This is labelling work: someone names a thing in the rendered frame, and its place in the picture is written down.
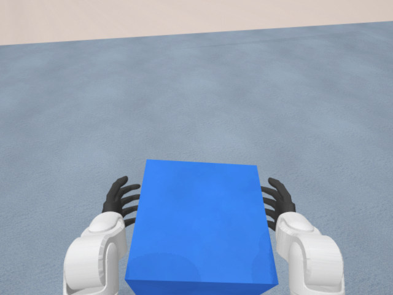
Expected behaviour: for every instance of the carton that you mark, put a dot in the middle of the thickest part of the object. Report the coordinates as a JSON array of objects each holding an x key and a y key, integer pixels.
[{"x": 200, "y": 229}]

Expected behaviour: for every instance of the left robot hand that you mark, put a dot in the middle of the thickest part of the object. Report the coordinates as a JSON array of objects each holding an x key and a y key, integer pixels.
[{"x": 115, "y": 203}]

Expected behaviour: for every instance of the right robot hand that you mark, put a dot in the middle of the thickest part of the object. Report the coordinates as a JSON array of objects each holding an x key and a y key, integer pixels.
[{"x": 282, "y": 204}]

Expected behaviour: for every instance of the left robot forearm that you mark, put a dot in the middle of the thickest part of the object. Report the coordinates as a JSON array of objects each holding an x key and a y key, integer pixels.
[{"x": 91, "y": 265}]

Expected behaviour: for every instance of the right robot forearm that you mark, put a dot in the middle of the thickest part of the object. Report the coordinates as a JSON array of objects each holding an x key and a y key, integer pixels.
[{"x": 316, "y": 264}]

